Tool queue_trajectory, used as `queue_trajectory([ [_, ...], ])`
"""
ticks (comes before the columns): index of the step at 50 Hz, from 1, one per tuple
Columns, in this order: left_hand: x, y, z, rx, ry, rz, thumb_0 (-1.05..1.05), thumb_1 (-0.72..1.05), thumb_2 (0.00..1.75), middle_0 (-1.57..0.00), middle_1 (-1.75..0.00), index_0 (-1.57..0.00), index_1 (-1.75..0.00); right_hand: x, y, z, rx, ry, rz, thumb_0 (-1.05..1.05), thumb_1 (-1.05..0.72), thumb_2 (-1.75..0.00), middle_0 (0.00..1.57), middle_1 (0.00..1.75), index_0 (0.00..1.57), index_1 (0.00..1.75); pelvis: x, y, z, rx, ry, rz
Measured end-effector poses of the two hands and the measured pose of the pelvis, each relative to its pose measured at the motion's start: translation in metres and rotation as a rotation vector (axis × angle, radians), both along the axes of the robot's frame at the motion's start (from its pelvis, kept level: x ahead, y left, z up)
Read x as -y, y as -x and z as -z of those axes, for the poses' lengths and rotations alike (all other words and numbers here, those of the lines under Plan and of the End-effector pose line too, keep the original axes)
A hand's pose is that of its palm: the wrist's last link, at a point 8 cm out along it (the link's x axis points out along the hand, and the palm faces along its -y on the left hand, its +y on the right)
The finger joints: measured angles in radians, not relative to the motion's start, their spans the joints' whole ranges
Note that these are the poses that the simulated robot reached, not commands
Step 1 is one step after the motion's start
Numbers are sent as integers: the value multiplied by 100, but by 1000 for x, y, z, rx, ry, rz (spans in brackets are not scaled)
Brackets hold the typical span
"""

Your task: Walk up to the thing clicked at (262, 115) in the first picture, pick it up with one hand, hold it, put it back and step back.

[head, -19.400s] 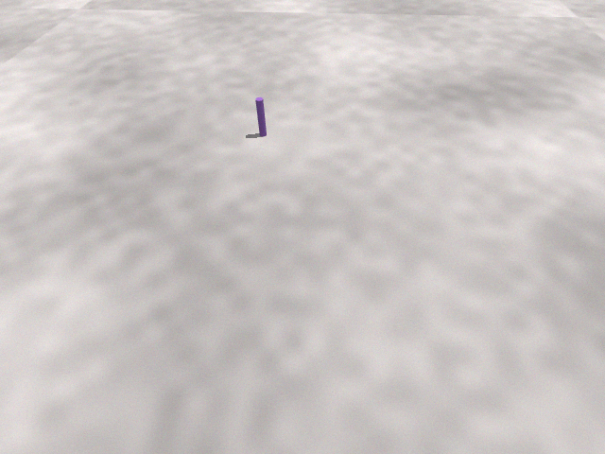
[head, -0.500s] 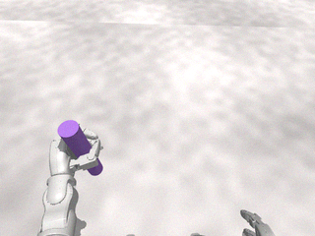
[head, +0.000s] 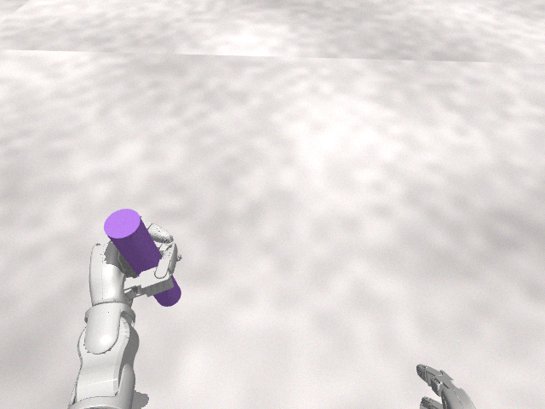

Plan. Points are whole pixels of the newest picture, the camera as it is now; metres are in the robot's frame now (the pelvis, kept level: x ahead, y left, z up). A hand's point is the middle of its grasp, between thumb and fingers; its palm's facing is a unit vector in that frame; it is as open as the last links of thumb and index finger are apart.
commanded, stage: hold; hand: left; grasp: from the side
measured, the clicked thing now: (150, 265) +0.33 +0.19 +0.04
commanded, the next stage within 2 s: crouch in 1.98 s
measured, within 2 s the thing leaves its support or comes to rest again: neither
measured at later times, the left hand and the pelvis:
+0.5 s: hand (157, 260) +0.33 +0.17 +0.06, palm faces +0.13 -0.99 +0.00, open 5.0 cm; pelvis +0.00 +0.00 +0.00, yaw +0 degrees
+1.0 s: hand (157, 258) +0.33 +0.17 +0.06, palm faces +0.12 -0.99 +0.00, open 5.0 cm; pelvis +0.00 +0.00 +0.00, yaw +0 degrees
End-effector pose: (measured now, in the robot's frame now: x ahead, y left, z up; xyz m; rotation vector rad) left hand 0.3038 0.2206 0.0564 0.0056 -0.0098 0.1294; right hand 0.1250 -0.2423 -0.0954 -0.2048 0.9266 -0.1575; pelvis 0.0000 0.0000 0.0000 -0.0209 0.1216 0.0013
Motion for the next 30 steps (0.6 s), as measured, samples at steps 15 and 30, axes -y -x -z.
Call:
queue_trajectory([
  [15,-2,6,-1,-12,8,-9,3,22,111,-100,-115,-105,-113,-8,1,-3,13,-9,-8,1,-91,-90,20,30,20,30,-3,3,-3,14,-1,0],
  [30,2,1,-3,-15,0,5,3,22,111,-100,-115,-105,-113,-6,-1,-5,15,-3,-6,1,-91,-90,20,30,20,30,-3,1,-5,19,0,1],
])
